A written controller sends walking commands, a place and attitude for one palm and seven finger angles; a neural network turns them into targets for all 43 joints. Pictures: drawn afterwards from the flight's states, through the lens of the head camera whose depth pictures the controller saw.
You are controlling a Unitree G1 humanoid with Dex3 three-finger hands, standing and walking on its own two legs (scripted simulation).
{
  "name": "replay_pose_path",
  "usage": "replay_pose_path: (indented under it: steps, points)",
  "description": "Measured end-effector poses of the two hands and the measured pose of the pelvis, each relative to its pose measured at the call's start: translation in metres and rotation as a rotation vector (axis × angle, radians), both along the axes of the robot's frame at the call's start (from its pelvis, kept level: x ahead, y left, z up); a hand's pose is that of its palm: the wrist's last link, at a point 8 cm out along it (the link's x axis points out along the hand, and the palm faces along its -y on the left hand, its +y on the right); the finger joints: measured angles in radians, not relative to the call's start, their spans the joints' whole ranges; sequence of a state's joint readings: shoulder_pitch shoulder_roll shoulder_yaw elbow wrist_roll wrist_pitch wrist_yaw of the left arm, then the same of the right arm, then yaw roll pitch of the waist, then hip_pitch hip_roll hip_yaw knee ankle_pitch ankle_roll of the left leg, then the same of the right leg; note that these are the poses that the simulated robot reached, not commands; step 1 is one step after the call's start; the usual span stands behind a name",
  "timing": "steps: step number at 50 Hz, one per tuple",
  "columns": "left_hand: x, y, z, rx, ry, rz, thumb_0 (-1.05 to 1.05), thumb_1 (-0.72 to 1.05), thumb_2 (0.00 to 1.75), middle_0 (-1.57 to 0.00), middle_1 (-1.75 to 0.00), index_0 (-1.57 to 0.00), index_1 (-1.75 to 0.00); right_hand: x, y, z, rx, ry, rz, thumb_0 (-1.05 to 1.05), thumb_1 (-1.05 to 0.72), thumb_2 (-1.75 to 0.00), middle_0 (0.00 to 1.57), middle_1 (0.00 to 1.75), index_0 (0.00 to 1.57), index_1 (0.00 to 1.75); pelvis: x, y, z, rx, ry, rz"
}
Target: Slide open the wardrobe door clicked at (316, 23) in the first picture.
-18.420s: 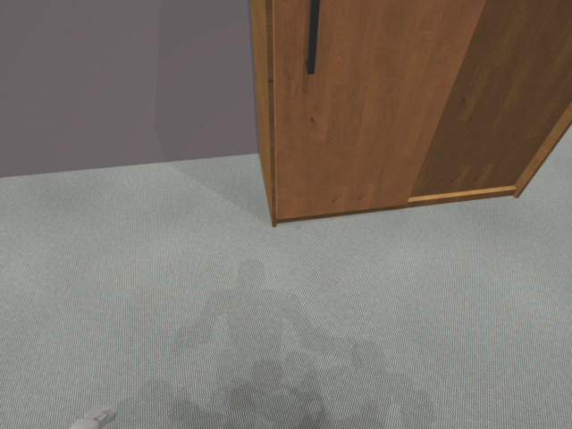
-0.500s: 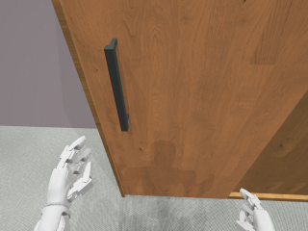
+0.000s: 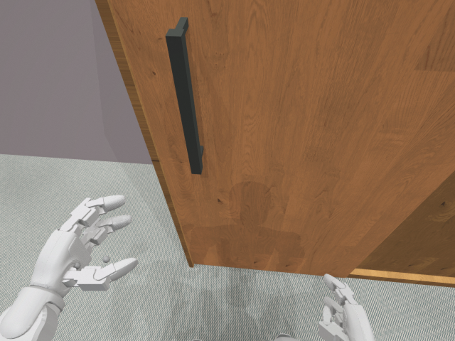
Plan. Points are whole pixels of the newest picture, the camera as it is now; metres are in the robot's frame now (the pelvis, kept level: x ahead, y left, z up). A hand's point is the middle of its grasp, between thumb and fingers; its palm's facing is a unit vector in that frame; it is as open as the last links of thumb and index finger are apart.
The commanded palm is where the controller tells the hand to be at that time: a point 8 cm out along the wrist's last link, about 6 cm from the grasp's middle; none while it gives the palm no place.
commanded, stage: raise the hand with hooked fingers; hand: left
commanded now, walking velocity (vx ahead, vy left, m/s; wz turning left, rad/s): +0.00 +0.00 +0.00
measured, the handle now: (191, 109) +0.45 +0.09 +0.17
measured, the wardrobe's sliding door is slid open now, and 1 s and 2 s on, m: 0.00 0.00 0.00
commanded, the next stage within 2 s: move the hooked fingers beside the handle in 1.32 s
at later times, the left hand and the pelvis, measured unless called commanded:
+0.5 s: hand (33, 203) +0.26 +0.27 +0.17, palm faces +0.05 -0.99 -0.10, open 13.5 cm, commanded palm +0.23 +0.31 +0.16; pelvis +0.01 +0.01 +0.03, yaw +0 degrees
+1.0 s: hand (34, 166) +0.30 +0.27 +0.20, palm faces -0.01 -1.00 -0.09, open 14.0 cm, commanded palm +0.26 +0.32 +0.21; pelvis +0.02 +0.00 +0.04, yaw +0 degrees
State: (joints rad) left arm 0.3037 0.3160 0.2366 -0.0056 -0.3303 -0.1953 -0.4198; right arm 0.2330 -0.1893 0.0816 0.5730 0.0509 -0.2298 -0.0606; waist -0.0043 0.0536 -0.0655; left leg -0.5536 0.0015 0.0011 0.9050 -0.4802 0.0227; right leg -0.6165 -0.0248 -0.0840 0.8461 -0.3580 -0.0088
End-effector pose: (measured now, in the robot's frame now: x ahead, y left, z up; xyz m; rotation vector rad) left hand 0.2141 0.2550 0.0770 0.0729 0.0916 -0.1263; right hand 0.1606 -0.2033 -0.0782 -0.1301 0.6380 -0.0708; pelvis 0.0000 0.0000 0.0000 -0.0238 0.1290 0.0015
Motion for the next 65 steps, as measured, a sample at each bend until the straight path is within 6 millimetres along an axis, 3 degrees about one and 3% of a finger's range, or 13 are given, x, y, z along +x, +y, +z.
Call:
replay_pose_path:
  steps: [4,8,16,23,28,33,42,45,53,60,65]
  points:
    - [-0.001,0.020,0.017,-0.017,-0.021,0.111,0.00,0.10,0.56,-0.26,-0.82,-0.26,-0.81,-0.017,-0.012,0.007,-0.030,0.018,-0.049,0.02,-0.90,-0.90,0.20,0.30,0.21,0.30,0.007,0.004,0.007,0.005,-0.010,-0.016]
    - [-0.009,0.036,0.035,0.006,-0.118,0.180,0.00,0.01,0.52,-0.26,-0.88,-0.26,-0.87,-0.019,-0.026,0.015,-0.093,0.026,-0.032,0.02,-0.90,-0.90,0.20,0.30,0.21,0.30,0.009,0.008,0.011,0.001,-0.024,-0.008]
    - [0.004,0.040,0.037,0.018,-0.072,0.103,0.00,-0.18,0.44,-0.27,-1.00,-0.27,-1.00,0.006,-0.035,0.038,-0.162,-0.065,-0.013,0.02,-0.90,-0.90,0.20,0.30,0.21,0.30,0.008,0.013,0.017,-0.007,-0.064,0.006]
    - [0.020,0.061,0.087,0.029,-0.213,0.148,-0.01,-0.34,0.37,-0.29,-1.10,-0.29,-1.10,0.032,-0.015,0.058,-0.118,-0.167,0.021,0.01,-0.90,-0.90,0.20,0.30,0.20,0.30,0.015,0.012,0.025,-0.004,-0.107,0.004]
    - [0.029,0.075,0.096,0.014,-0.151,0.173,-0.01,-0.43,0.33,-0.29,-1.16,-0.29,-1.16,0.040,-0.002,0.056,-0.077,-0.163,0.057,0.01,-0.90,-0.90,0.20,0.30,0.21,0.30,0.014,0.011,0.029,0.000,-0.118,0.007]
    - [0.035,0.073,0.097,0.025,-0.088,0.152,-0.01,-0.47,0.31,-0.30,-1.19,-0.29,-1.18,0.038,0.000,0.051,-0.066,-0.124,0.072,0.01,-0.90,-0.90,0.20,0.30,0.21,0.30,0.014,0.009,0.032,0.003,-0.123,0.007]
    - [0.053,0.089,0.140,0.030,-0.206,0.189,-0.01,-0.49,0.30,-0.30,-1.20,-0.30,-1.20,0.028,-0.013,0.046,-0.078,-0.061,0.054,0.01,-0.90,-0.90,0.20,0.30,0.21,0.30,0.019,0.000,0.037,0.006,-0.137,0.010]
    - [0.062,0.092,0.139,0.022,-0.151,0.185,-0.01,-0.50,0.30,-0.30,-1.20,-0.30,-1.20,0.025,-0.022,0.044,-0.082,-0.049,0.038,0.01,-0.90,-0.90,0.20,0.30,0.21,0.30,0.018,-0.001,0.037,0.009,-0.132,0.009]
    - [0.064,0.065,0.121,-0.002,-0.116,0.107,-0.01,-0.49,0.30,-0.30,-1.20,-0.30,-1.20,0.023,-0.040,0.048,-0.097,-0.055,-0.001,0.02,-0.90,-0.90,0.20,0.30,0.21,0.30,0.019,-0.003,0.037,0.014,-0.120,-0.011]
    - [0.056,0.075,0.125,-0.001,-0.161,0.203,-0.02,-0.50,0.30,-0.30,-1.20,-0.30,-1.20,0.026,-0.040,0.052,-0.104,-0.073,0.004,0.01,-0.90,-0.90,0.20,0.30,0.20,0.30,0.019,-0.008,0.037,0.012,-0.136,-0.005]
    - [0.057,0.072,0.124,0.013,-0.122,0.176,-0.02,-0.50,0.30,-0.30,-1.20,-0.30,-1.20,0.030,-0.035,0.050,-0.093,-0.075,0.013,0.01,-0.90,-0.90,0.20,0.30,0.21,0.30,0.017,-0.007,0.038,0.012,-0.136,0.000]
